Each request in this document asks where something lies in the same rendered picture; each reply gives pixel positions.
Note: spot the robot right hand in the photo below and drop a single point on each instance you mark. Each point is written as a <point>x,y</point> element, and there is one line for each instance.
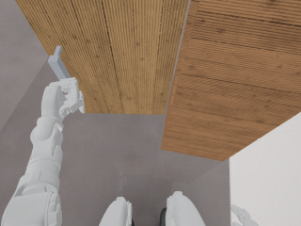
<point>243,216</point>

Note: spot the right robot shin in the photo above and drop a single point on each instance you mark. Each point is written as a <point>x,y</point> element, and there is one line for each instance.
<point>172,223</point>

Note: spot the robot left upper arm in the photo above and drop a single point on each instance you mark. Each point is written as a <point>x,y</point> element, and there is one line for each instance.
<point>39,209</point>

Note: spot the right robot thigh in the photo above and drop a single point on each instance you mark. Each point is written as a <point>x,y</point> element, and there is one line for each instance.
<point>182,211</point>

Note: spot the robot left forearm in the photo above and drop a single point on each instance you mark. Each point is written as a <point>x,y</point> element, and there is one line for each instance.
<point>44,164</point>

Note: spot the cupboard door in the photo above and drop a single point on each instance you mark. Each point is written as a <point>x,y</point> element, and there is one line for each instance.
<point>122,52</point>

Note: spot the robot left hand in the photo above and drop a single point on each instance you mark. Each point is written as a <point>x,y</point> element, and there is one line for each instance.
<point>55,104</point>

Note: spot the handle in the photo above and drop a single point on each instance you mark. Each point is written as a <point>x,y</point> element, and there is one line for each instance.
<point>57,65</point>

